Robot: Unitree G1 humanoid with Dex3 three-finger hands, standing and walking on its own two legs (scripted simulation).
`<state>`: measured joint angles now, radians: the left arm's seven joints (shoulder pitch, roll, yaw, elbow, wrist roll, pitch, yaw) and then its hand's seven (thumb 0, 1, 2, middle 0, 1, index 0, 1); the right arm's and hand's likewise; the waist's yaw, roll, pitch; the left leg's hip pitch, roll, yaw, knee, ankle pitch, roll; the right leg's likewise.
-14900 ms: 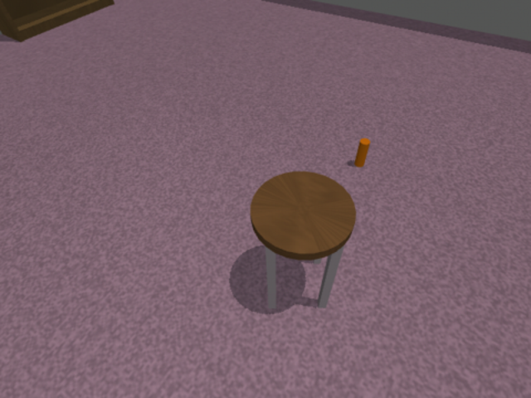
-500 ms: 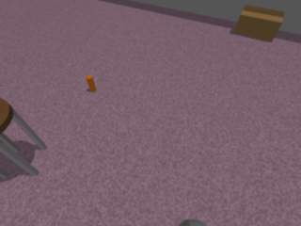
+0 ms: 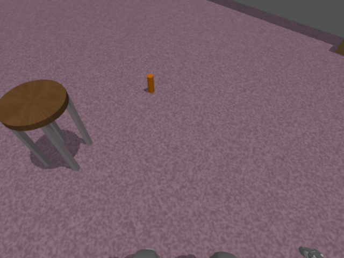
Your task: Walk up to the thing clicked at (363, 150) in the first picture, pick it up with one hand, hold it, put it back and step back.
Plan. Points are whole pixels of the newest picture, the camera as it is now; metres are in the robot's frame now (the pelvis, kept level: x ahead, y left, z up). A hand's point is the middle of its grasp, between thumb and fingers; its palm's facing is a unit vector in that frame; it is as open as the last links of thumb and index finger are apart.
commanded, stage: walk up
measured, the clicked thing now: (150, 83) +1.42 +0.21 -0.66
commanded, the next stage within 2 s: stand in 0.52 s
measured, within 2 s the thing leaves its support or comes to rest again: neither
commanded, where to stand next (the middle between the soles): +0.07 -0.02 m, yaw +1 degrees
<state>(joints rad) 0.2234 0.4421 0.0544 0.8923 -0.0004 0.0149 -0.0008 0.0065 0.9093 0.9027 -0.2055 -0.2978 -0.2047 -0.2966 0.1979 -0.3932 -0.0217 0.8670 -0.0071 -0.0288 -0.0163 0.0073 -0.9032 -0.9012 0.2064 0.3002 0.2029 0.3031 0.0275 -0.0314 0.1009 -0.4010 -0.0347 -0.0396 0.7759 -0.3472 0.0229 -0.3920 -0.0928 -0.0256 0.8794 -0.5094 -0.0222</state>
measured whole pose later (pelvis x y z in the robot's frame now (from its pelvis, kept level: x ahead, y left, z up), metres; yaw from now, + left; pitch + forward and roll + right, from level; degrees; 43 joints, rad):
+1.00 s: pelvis +0.01 -0.03 +0.04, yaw +1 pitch -2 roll +0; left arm 0.07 0.36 0.01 1.15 0.01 -0.01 -0.01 0.00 0.91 0.90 -0.21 -0.30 -0.21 -0.30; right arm 0.06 -0.34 -0.01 1.15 0.00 0.00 0.01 0.01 -0.91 -0.90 0.20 0.30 0.20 0.30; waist 0.01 -0.01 0.06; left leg -0.17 0.01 -0.08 0.36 -0.15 -0.03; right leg -0.11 -0.05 -0.06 0.35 -0.20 0.03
